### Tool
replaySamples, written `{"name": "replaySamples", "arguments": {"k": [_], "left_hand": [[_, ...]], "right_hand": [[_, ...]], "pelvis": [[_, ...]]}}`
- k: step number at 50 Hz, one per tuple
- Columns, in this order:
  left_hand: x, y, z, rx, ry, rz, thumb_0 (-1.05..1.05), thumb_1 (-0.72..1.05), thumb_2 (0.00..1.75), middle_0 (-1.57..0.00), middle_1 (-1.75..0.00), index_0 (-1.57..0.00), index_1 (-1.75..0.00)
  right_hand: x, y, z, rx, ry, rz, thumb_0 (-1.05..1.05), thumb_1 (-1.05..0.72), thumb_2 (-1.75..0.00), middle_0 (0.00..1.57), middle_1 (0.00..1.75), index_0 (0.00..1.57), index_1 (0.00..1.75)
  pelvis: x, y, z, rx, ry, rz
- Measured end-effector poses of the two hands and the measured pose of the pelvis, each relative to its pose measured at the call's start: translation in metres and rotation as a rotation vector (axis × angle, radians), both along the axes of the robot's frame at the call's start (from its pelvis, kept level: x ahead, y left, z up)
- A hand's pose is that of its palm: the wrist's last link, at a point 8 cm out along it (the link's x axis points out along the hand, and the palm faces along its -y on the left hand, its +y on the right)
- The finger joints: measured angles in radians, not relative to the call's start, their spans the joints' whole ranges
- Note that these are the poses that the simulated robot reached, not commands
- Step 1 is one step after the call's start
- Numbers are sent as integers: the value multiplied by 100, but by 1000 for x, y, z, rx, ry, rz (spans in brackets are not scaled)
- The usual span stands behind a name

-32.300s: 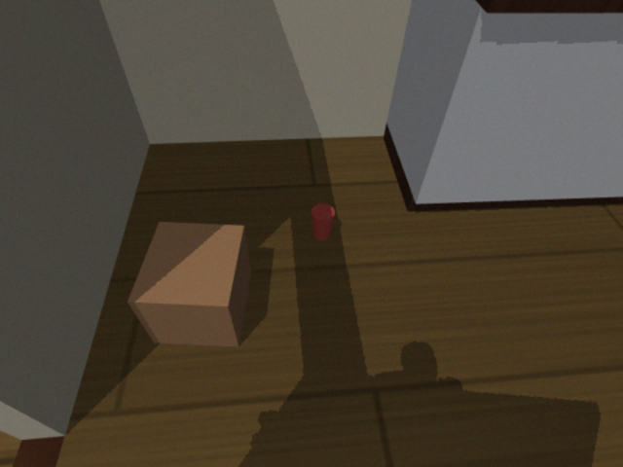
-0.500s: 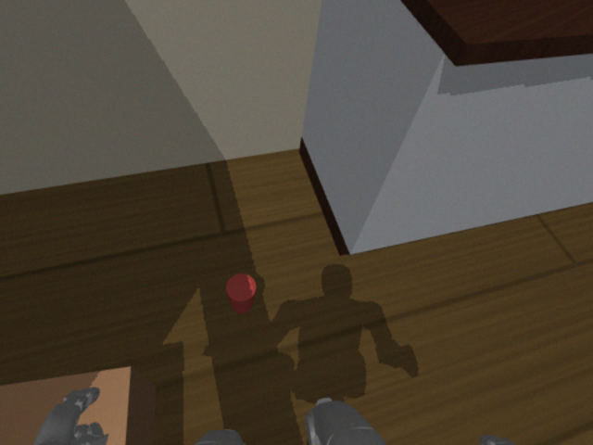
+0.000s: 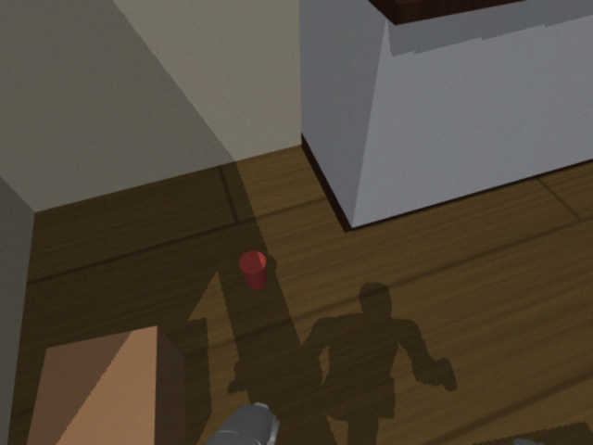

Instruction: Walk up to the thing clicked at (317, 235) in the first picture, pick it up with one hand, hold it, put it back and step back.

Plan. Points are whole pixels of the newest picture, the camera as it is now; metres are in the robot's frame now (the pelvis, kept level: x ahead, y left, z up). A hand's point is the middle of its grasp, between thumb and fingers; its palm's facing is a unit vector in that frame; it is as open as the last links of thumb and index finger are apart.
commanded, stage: step back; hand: left
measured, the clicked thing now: (254, 272) +0.73 +0.21 -0.70
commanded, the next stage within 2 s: stand in 1.66 s
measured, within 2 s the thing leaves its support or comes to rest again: neither
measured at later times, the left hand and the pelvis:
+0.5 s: hand out of the picture -0.08 +0.23 -0.16, palm faces +0.01 -0.94 -0.35, open 7.4 cm; pelvis -0.17 -0.04 -0.01, yaw +1 degrees
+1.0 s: hand out of the picture -0.15 +0.23 -0.14, palm faces +0.04 -0.91 -0.41, open 7.4 cm; pelvis -0.22 -0.06 +0.00, yaw +3 degrees
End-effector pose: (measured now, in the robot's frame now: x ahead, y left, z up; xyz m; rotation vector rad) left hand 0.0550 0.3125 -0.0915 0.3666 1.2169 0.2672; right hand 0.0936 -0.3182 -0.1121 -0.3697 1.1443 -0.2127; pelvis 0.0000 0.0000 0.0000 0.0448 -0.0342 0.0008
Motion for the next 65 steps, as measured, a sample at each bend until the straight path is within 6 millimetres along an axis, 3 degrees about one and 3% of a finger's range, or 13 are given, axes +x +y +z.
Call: {"name": "replaySamples", "arguments": {"k": [6, 12, 16, 21, 27, 32, 35, 40, 45, 50, 56, 61, 65], "left_hand": [[-6, 4, 1, 27, -98, -15, 1, 90, 90, -21, -30, -21, -30], [-25, 3, -24, -25, -170, -5, 1, 90, 90, -21, -30, -20, -30], [-56, -12, -26, -79, -132, 10, 1, 91, 90, -20, -30, -20, -30], [-104, -23, -30, -88, -93, 16, 1, 90, 90, -21, -30, -20, -30], [-167, -42, -39, -45, -16, -16, 1, 90, 90, -21, -30, -20, -30], [-220, -60, -27, -30, 22, 13, 1, 90, 90, -21, -30, -20, -30], [-236, -61, -19, -16, 25, 34, 1, 90, 90, -21, -30, -21, -30], [-242, -48, -17, 0, -21, 49, 1, 90, 90, -21, -30, -21, -30], [-236, -40, -16, -4, -15, 47, 1, 90, 90, -21, -30, -20, -30], [-218, -45, -8, -3, -51, 14, 1, 90, 90, -21, -30, -20, -30], [-207, -62, -7, 9, -104, 13, 1, 90, 90, -21, -30, -20, -30], [-211, -66, -2, -10, -101, 50, 1, 90, 90, -21, -30, -21, -30], [-211, -57, -8, -21, -80, 66, 1, 90, 90, -21, -30, -21, -30]], "right_hand": [[-67, -2, -6, -25, 118, 22, 1, -90, -90, 20, 30, 20, 30], [-110, 13, -4, -38, 137, 62, 1, -90, -90, 20, 30, 20, 30], [-122, 11, 13, -51, 89, 83, 1, -90, -90, 20, 30, 20, 30], [-118, -6, 29, -82, -17, 104, 1, -90, -90, 21, 30, 21, 30], [-124, -42, 22, -75, -140, 107, 0, -90, -90, 20, 30, 21, 30], [-161, -59, 8, -31, -109, 49, 0, -90, -90, 20, 30, 20, 30], [-186, -61, 0, -4, -63, 31, 1, -90, -90, 20, 30, 20, 30], [-223, -49, -15, 16, 50, 45, 1, -90, -90, 20, 30, 20, 30], [-249, -28, -11, 64, 75, 31, 1, -90, -90, 20, 30, 20, 30], [-260, -35, -6, 72, 89, 12, 1, -90, -90, 20, 30, 20, 30], [-248, -56, -14, 46, 101, 5, 1, -90, -90, 20, 30, 20, 30], [-220, -58, -6, 30, 75, 44, 1, -90, -90, 20, 30, 20, 30], [-199, -51, -2, 16, 69, 75, 1, -90, -90, 20, 30, 20, 30]], "pelvis": [[-38, -3, -4, -24, 20, 63], [-86, -4, -14, 8, -14, 84], [-108, -9, -4, -56, -5, 100], [-140, -23, -2, -62, 20, 61], [-180, -48, -17, -50, 14, -3], [-197, -60, -13, -48, -7, -3], [-202, -60, -10, -34, -3, 13], [-211, -54, -13, -43, 6, 60], [-216, -52, -5, -11, -3, 50], [-215, -61, 1, -32, 1, 45], [-209, -72, -5, -56, -13, 64], [-197, -66, 2, -44, -15, 78], [-188, -58, 0, -49, -14, 91]]}}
